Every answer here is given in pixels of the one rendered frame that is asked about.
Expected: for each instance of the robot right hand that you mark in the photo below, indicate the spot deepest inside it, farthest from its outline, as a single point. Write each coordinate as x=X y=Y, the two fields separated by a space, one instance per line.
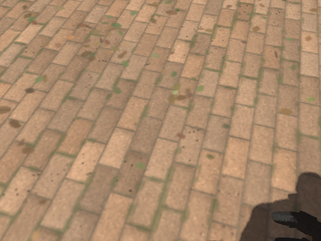
x=302 y=221

